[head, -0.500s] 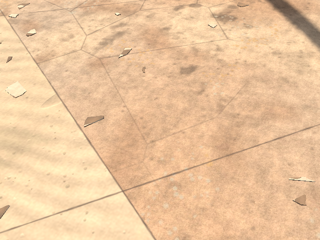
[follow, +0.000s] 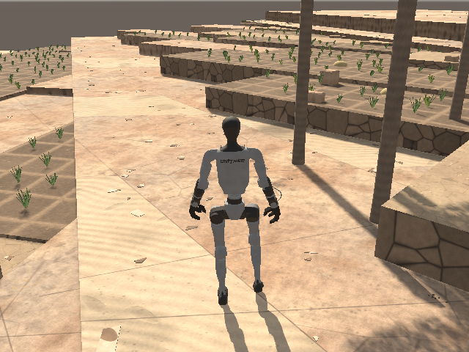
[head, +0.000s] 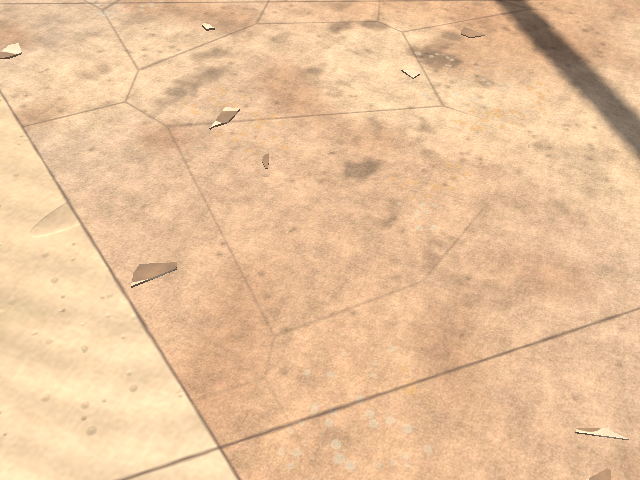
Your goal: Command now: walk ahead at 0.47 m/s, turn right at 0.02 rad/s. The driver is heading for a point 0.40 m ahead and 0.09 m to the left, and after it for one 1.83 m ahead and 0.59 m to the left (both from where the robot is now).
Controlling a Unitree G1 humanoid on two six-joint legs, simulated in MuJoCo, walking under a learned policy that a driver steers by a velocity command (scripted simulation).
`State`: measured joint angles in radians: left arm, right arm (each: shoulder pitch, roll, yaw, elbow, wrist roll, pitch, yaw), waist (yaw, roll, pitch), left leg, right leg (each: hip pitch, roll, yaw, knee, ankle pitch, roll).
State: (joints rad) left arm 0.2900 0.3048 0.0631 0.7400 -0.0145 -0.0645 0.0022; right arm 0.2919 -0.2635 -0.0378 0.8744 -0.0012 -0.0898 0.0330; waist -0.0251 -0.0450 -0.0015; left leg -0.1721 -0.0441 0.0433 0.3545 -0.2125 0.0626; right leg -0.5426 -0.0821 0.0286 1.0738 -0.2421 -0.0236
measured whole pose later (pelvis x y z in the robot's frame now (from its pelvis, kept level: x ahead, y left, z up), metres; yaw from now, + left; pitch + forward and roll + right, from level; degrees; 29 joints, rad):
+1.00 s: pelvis +0.38 +0.01 -0.01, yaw +22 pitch +3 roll -2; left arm 0.04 0.31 0.07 0.77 0.00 0.00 0.03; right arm 0.17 -0.30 -0.08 0.65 0.00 0.02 -0.01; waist -0.02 -0.02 0.08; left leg -0.38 -0.05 -0.05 0.47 -0.13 0.06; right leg -0.51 -0.01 0.04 1.04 -0.45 0.06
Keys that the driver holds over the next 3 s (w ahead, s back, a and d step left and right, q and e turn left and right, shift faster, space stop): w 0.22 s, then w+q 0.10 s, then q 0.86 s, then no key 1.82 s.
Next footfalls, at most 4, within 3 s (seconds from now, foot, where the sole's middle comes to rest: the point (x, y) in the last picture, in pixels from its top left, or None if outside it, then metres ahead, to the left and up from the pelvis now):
0.32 right None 0.38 -0.13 -0.78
0.80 left None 0.45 0.12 -0.78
1.24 right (359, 475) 0.51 -0.10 -0.78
1.56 left None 0.35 0.11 -0.78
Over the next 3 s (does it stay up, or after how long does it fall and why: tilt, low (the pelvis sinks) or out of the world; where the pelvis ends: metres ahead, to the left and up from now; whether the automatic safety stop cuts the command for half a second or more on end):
stays up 0.40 -0.01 -0.01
